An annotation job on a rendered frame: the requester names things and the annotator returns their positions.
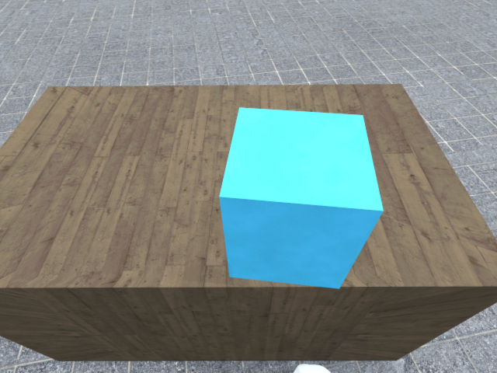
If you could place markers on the carton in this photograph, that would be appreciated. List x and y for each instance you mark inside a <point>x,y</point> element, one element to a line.
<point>299,196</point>

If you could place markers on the pedestal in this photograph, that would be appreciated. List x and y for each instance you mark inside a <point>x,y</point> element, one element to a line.
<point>112,242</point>

